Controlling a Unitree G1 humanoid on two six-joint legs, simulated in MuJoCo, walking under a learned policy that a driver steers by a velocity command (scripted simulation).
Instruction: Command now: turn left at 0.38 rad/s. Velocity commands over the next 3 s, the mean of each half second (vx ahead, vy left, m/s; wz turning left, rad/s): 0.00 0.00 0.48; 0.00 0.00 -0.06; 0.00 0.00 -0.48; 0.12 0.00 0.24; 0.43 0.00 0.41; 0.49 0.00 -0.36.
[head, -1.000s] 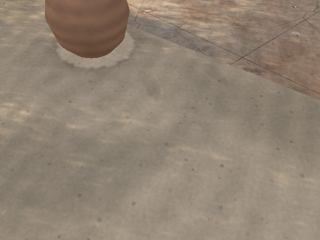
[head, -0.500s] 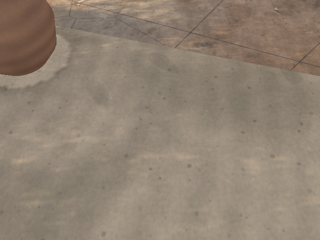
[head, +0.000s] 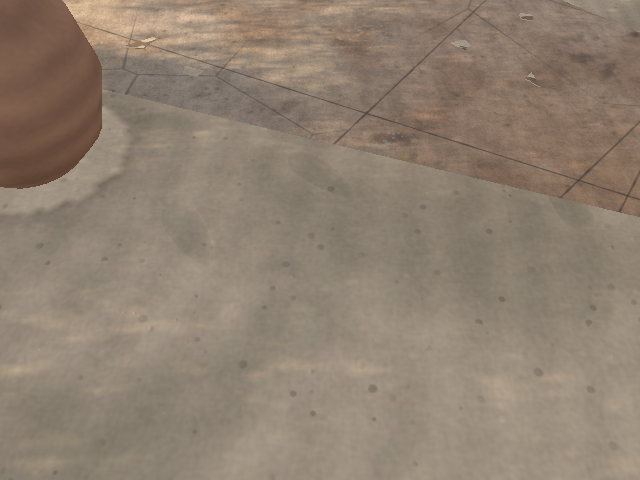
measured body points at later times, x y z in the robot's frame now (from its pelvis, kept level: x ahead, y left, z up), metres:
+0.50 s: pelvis -0.01 -0.03 +0.00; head +0.03 -0.03 +0.45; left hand +0.00 +0.26 -0.11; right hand +0.19 -0.26 -0.13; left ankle -0.05 +0.09 -0.69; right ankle -0.01 -0.12 -0.74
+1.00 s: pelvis -0.02 -0.02 -0.01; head +0.01 -0.02 +0.44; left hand -0.01 +0.27 -0.13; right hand +0.16 -0.25 -0.13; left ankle -0.04 +0.08 -0.74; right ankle -0.02 -0.12 -0.72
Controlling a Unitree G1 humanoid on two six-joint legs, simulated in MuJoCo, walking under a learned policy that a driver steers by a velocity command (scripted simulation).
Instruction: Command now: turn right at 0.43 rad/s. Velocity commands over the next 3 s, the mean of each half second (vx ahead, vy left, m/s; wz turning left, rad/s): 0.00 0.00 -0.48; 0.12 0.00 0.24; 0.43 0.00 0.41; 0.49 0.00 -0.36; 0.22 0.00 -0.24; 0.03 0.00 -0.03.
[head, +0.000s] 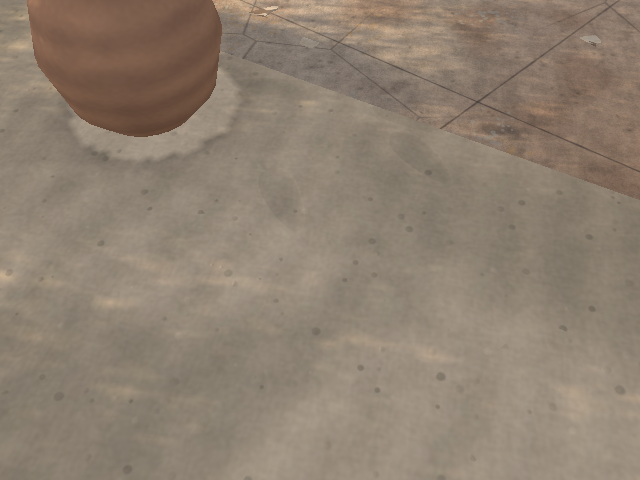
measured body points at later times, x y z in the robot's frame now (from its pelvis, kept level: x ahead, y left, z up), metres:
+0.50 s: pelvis +0.00 -0.02 +0.01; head +0.03 -0.05 +0.46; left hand +0.16 +0.23 -0.10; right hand +0.05 -0.32 -0.12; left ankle +0.05 +0.12 -0.69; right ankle -0.01 -0.09 -0.74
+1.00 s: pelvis +0.04 -0.03 +0.00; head +0.06 -0.03 +0.45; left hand +0.18 +0.25 -0.10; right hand +0.08 -0.32 -0.12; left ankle +0.05 +0.10 -0.72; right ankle +0.01 -0.12 -0.74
